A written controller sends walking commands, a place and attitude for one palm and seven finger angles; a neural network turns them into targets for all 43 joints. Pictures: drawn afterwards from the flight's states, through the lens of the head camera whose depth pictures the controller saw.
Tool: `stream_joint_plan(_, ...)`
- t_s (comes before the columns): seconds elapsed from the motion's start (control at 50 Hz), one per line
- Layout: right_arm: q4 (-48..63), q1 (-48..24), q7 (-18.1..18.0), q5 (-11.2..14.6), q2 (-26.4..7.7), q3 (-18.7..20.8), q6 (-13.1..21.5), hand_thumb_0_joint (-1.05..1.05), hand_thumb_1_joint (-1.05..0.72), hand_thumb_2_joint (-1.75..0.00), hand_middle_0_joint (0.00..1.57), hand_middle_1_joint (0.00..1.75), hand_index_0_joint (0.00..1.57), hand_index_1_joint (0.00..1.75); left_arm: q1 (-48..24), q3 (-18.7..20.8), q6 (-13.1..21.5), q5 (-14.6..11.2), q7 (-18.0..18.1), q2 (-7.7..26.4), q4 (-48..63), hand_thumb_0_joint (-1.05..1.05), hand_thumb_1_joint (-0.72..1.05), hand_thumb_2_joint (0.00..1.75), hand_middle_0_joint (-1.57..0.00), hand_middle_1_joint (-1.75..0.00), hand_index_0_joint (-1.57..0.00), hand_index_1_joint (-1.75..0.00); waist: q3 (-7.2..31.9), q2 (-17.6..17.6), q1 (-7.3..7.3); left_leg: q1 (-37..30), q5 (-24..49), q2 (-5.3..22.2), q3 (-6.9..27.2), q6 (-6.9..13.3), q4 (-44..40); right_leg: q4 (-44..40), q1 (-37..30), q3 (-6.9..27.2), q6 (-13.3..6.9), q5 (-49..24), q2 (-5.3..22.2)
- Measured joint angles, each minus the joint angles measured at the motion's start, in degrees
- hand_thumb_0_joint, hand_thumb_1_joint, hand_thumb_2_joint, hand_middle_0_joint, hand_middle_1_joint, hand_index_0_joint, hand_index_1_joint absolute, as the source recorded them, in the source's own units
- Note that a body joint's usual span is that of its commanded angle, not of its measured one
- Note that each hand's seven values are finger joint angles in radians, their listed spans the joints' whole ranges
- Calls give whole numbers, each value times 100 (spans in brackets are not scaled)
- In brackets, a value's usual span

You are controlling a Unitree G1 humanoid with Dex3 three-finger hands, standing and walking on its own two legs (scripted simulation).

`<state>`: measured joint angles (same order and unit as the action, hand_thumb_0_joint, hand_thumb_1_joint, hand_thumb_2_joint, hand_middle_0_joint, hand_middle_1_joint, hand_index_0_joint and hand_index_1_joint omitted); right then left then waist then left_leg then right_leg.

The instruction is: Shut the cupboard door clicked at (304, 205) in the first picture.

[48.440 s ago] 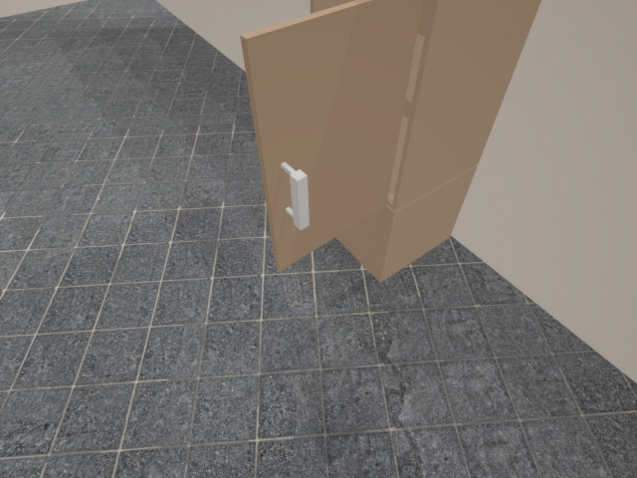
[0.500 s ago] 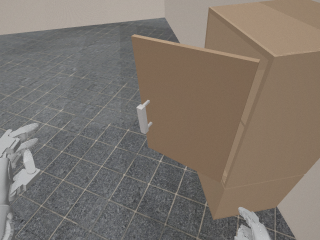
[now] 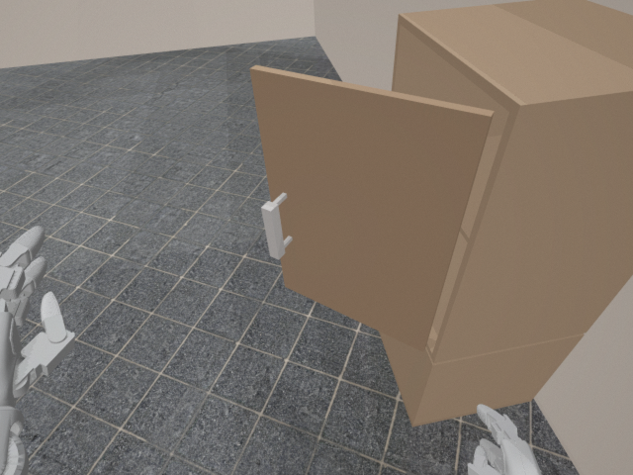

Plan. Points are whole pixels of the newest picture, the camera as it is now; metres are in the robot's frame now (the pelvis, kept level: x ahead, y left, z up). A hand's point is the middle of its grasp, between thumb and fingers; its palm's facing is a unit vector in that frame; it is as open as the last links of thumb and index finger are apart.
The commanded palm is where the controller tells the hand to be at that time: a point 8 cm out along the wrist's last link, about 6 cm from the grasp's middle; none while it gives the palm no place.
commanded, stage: step back with the hand held close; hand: left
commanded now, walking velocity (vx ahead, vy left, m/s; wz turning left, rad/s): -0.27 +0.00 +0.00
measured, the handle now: (279, 225) +0.63 +0.17 -0.08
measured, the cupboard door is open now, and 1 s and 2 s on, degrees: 48 48 48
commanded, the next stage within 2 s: stop stepping back and stand still in 1.58 s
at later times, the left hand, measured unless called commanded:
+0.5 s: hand (33, 356) +0.17 +0.30 +0.16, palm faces +0.39 -0.77 -0.50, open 7.4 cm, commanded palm +0.11 +0.33 +0.17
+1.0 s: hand out of the picture +0.10 +0.29 +0.16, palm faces +0.48 -0.72 -0.50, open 7.4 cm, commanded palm +0.03 +0.33 +0.17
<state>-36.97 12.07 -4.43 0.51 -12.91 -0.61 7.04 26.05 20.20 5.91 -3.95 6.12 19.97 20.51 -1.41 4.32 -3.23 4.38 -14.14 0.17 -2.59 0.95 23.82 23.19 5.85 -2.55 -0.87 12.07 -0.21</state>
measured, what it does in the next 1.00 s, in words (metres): shifts its weight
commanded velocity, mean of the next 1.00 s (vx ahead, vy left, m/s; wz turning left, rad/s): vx -0.30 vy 0.00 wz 0.00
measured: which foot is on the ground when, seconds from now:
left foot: down 0.00-1.00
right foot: down 0.00-1.00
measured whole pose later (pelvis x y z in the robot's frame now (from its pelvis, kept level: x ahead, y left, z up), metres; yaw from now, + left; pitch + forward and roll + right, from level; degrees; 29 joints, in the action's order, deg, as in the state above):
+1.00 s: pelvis -0.10 +0.02 -0.03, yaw +3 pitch -1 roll -2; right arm -33.4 14.8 -4.5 0.1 -13.0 0.3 4.8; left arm 28.4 28.6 15.8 -0.3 8.5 25.8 27.8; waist -1.5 0.4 2.1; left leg 27.6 -14.1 0.5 -2.1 3.7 42.4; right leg 39.0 24.7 2.0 1.7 13.5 -2.3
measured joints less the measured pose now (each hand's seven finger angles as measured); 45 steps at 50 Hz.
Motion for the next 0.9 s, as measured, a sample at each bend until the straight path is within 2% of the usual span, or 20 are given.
stream_joint_plan(0.16,132,-86,30,6,-160,109,-369,1,-90,-90,20,30,21,30,244,159,399,62,58,13,9,1,89,90,-21,-30,-21,-30,192,80,207,734,-104,29,13,65,375,47,581,-17,52,-78,-18)
stream_joint_plan(0.3,347,-138,-82,40,-186,207,-686,1,-91,-90,20,30,21,30,458,270,351,30,82,325,306,1,89,90,-21,-30,-21,-30,92,-110,314,936,-60,-115,-136,175,423,365,940,133,172,-24,132)
stream_joint_plan(0.4,514,-172,-95,52,-122,180,-784,1,-91,-90,20,30,21,30,524,413,339,25,116,505,495,1,89,90,-21,-30,-21,-30,91,-238,353,1131,-69,-142,-212,236,615,568,1160,207,221,-40,165)
stream_joint_plan(0.52,625,-110,-91,52,-55,97,-718,1,-91,-90,20,30,21,30,500,491,423,98,145,481,579,1,89,90,-21,-30,-21,-30,114,-346,347,1412,-70,-154,-207,303,920,812,1402,198,253,-73,192)
stream_joint_plan(0.74,467,111,-29,-6,-9,10,-431,1,-90,-90,20,30,21,30,210,541,652,281,232,182,627,1,89,90,-21,-30,-21,-30,40,-396,243,1932,-334,-66,-86,298,1676,1314,1775,59,192,-43,143)
stream_joint_plan(0.82,370,162,-3,-49,-7,8,-353,1,-90,-90,21,30,21,30,195,507,749,282,276,171,752,1,88,90,-21,-30,-21,-30,44,-465,295,2042,-340,-69,-71,266,1669,1244,1856,51,169,-161,141)
stream_joint_plan(0.9,366,203,-9,-53,-5,19,-290,1,-90,-90,21,30,21,30,241,604,879,306,295,360,833,1,88,90,-21,-30,-21,-30,12,-499,424,2122,-40,-56,-51,291,1604,1252,1936,152,210,-236,41)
